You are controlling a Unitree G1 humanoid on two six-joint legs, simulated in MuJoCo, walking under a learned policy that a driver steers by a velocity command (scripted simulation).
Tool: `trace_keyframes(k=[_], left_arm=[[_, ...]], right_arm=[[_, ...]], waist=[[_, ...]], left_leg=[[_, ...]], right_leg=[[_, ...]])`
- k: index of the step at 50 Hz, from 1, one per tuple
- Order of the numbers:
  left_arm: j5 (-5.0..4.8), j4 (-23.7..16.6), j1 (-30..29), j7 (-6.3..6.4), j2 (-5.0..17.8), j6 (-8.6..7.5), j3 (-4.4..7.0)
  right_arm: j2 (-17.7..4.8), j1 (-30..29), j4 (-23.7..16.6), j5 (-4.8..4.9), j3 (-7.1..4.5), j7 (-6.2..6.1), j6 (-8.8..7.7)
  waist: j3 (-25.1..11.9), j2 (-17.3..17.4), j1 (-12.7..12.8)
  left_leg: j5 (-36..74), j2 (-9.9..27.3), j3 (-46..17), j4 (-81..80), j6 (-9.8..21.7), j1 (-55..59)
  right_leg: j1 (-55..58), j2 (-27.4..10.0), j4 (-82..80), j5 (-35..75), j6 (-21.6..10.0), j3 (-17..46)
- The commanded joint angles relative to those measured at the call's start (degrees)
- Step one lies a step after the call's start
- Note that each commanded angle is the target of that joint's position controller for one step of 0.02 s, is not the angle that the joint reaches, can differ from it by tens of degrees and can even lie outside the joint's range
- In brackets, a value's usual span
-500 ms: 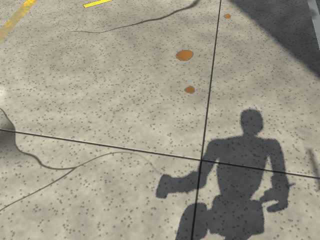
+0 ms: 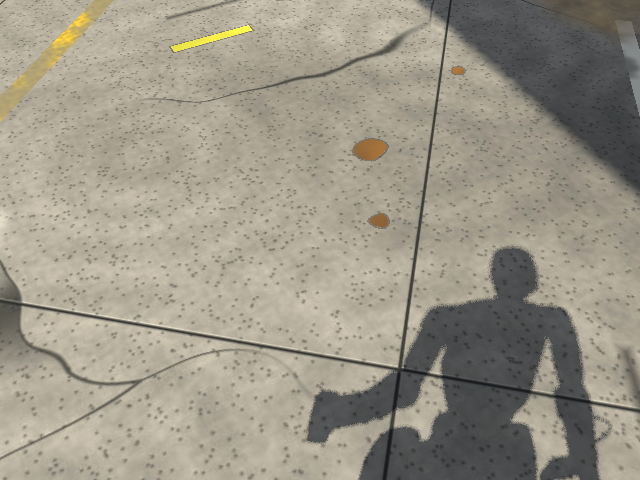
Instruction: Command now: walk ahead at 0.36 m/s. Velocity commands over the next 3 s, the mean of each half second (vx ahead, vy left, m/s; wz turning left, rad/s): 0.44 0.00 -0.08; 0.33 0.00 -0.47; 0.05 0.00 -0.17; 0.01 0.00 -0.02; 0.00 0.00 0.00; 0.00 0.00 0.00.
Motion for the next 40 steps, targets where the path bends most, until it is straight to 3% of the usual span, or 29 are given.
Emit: trace_keyframes(k=[1, 2, 3, 6, 9, 12, 17, 20, 21, 22, 23, 24, 25, 26, 27, 28, 29, 31, 33, 36, 40], left_arm=[[0.43, 0.4, 10.2, -0.39, 7.4, -0.46, 1.28], [0.51, -0.7, 7.1, -0.39, 6.0, -0.34, 0.70], [0.44, -1.0, 5.3, -0.40, 5.1, -0.22, 0.14], [1.00, -0.3, 6.0, 0.18, 5.5, 0.23, -0.25], [0.92, 0.7, 8.3, 1.19, 7.7, 0.58, 0.14], [0.66, 1.4, 9.7, 1.70, 8.9, 0.90, 0.34], [-0.37, 3.4, 13.1, 1.75, 8.6, 1.44, 0.42], [-0.53, 3.2, 11.2, 1.99, 10.4, 2.08, 1.11], [-0.44, 2.8, 10.0, 2.00, 10.5, 2.26, 1.09], [0.10, 2.3, 9.6, 1.96, 8.8, 2.33, 0.49], [1.75, 0.4, 10.5, 1.93, 4.7, 2.30, -0.96], [-0.43, 0.1, 17.7, 1.84, -0.8, 1.28, -2.19], [-1.99, 0.8, 14.2, 1.94, 6.7, 0.86, -0.43], [-2.31, -0.6, 9.6, 2.01, 8.8, 0.79, 0.36], [-1.76, -0.7, 8.1, 2.35, 7.9, 1.07, 0.43], [-1.01, -0.7, 7.9, 2.48, 6.9, 1.54, 0.75], [-1.02, -0.5, 9.1, 2.29, 5.7, 2.26, 0.84], [-1.16, -1.0, 9.1, 2.08, 3.8, 3.54, 0.82], [-0.86, -2.5, 6.9, 2.16, 3.7, 4.38, 1.00], [-0.01, -4.8, 3.3, 1.81, 3.6, 4.38, 1.04], [0.78, -8.3, -4.0, -0.08, 1.8, 4.25, 0.05]], right_arm=[[-6.8, -6.7, -7.4, 1.07, -1.47, 0.57, -2.79], [-6.3, -7.1, -7.1, 1.30, -1.38, 0.87, -2.64], [-5.7, -7.7, -7.2, 0.94, -1.52, 0.95, -2.37], [-4.5, -8.1, -6.9, -0.30, -1.80, 1.01, -1.30], [-3.5, -13.7, -9.0, -0.73, -1.39, 0.79, -1.10], [-2.5, -18.9, -10.6, -0.41, -0.69, 1.21, -1.45], [-3.6, -25.4, -13.1, 0.18, -0.45, 2.51, -2.10], [-6.4, -22.0, -12.9, 0.16, -1.37, 2.98, -3.04], [-8.0, -16.7, -11.4, 0.07, -2.30, 2.72, -3.20], [-11.0, -6.8, -8.6, -0.05, -3.76, 2.09, -3.28], [-15.7, 4.0, -7.2, -1.02, -4.86, 1.35, -3.03], [-17.2, 4.7, -6.1, -1.79, -4.77, 2.02, -2.76], [-10.8, 1.5, -7.1, -1.50, -3.21, 2.16, -2.94], [-8.1, -3.2, -7.6, -0.92, -2.30, 2.09, -3.14], [-6.7, -7.3, -7.9, -0.99, -1.75, 2.23, -3.29], [-5.3, -9.9, -7.7, -1.30, -1.46, 2.37, -3.45], [-4.8, -11.2, -7.3, -1.82, -1.36, 2.34, -3.70], [-4.7, -11.5, -6.4, -1.89, -1.57, 2.16, -4.18], [-6.0, -10.7, -5.4, -2.11, -2.00, 1.69, -4.39], [-7.4, -10.9, -4.9, -2.62, -2.19, 0.64, -3.74], [-9.9, -10.0, -4.8, -1.78, -2.66, -0.83, -2.05]], waist=[[0.5, -8.7, 4.3], [1.9, -5.0, 3.0], [3.5, -3.3, 2.1], [3.3, -5.9, 1.5], [4.1, -4.6, 2.7], [4.3, -5.9, 4.1], [6.5, -5.9, 5.1], [4.4, -7.2, 1.4], [1.2, -7.2, -1.8], [-5.5, -6.0, -6.2], [-16.2, 3.0, -9.0], [-22.4, 19.0, -4.5], [-15.3, 10.9, -5.7], [-7.8, 7.7, -4.7], [-4.4, 3.7, -2.7], [-1.9, 3.8, -1.2], [-1.3, 5.2, 0.4], [0.0, 4.4, 1.3], [1.6, 2.7, 1.5], [3.7, 1.6, 1.7], [3.0, 1.1, -0.8]], left_leg=[[-1.8, 1.0, -2.9, 26.6, 2.0, -33.6], [3.1, 3.7, -2.1, 25.5, 3.0, -33.6], [7.1, 5.8, -1.2, 22.2, 3.1, -33.1], [14.3, 7.5, 1.7, 15.3, 1.2, -29.0], [19.8, 7.3, 3.0, 4.7, -1.3, -30.9], [26.5, 5.9, 4.0, -6.1, -2.1, -27.7], [27.2, 4.4, 3.5, -13.8, -0.8, -25.0], [22.6, 2.7, 3.6, -17.1, 1.1, -17.5], [21.6, 1.3, 4.6, -18.5, 2.2, -9.4], [21.6, 2.6, 3.6, -17.7, 4.0, 5.1], [18.2, 15.2, -10.0, -16.9, 7.3, 22.7], [3.7, 25.3, -35.6, -27.2, 14.4, 33.6], [-3.2, 23.3, -33.9, -30.6, 12.0, 26.9], [-1.2, 21.8, -24.6, -31.3, 9.6, 19.2], [5.5, 19.5, -18.2, -32.8, 8.5, 11.8], [10.4, 17.2, -12.4, -34.6, 7.8, 6.7], [13.4, 15.9, -8.1, -36.1, 7.3, 3.3], [18.6, 15.1, -2.5, -38.2, 8.1, 0.7], [21.9, 15.4, 1.1, -39.3, 8.9, 0.4], [37.9, 14.6, 8.3, -37.8, 9.1, 0.2], [46.5, 13.9, 14.8, -34.2, 8.3, 1.8]], right_leg=[[23.8, -23.1, -21.5, 4.6, -13.4, 38.1], [20.3, -21.0, -22.7, 3.2, -11.7, 32.0], [17.2, -18.9, -24.4, 3.9, -10.2, 26.7], [13.3, -14.2, -27.9, 10.0, -8.4, 17.4], [13.4, -13.8, -29.3, 15.4, -8.7, 13.4], [12.2, -13.1, -29.6, 15.9, -7.9, 10.1], [14.5, -15.9, -27.4, 15.4, -7.5, 10.9], [16.5, -17.4, -22.0, 22.5, -6.2, 12.8], [15.4, -15.6, -15.8, 30.5, -5.0, 11.5], [10.2, -12.0, -3.9, 32.2, -3.1, 9.2], [-1.6, -6.7, 16.1, 14.1, -0.6, 5.8], [-19.2, 0.6, 31.9, -15.7, 1.3, 7.4], [-24.0, -3.0, 38.3, -13.7, 1.0, 11.9], [-26.0, -5.5, 38.7, -7.8, 0.2, 10.6], [-23.4, -8.0, 37.1, -2.9, 0.5, 9.8], [-21.2, -9.5, 34.4, 0.5, 0.7, 9.9], [-18.0, -10.7, 33.1, 2.6, 0.9, 10.1], [-17.5, -11.2, 32.2, 4.5, 1.3, 9.4], [-20.8, -11.5, 30.2, 8.0, 2.0, 10.0], [-21.8, -10.3, 20.8, 14.3, 3.6, 8.8], [-16.7, -8.4, 7.4, 21.1, 3.7, 2.3]])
